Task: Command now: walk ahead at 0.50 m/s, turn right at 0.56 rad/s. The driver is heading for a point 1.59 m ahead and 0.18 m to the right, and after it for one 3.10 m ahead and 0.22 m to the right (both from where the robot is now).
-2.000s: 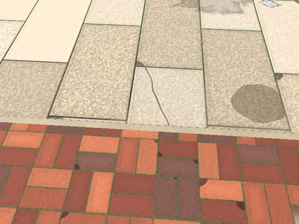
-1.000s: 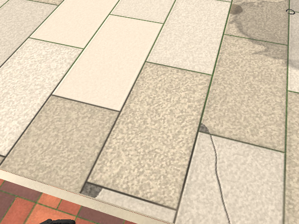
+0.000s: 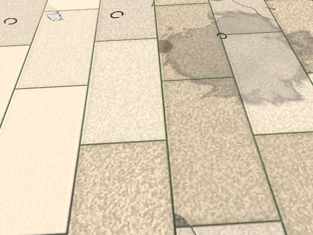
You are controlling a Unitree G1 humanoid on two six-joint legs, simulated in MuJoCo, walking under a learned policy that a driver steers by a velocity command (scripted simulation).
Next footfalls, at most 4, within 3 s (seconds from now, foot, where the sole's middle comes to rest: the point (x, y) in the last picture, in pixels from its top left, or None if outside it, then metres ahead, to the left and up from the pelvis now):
0.08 right None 0.20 -0.13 -0.85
0.52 left None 0.51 0.01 -0.85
1.04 right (218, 191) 0.70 -0.30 -0.85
1.50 left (183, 148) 0.97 -0.17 -0.85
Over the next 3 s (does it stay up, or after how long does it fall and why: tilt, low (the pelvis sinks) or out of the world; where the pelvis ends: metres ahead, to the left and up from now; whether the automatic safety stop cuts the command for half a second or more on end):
stays up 1.29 -0.34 -0.09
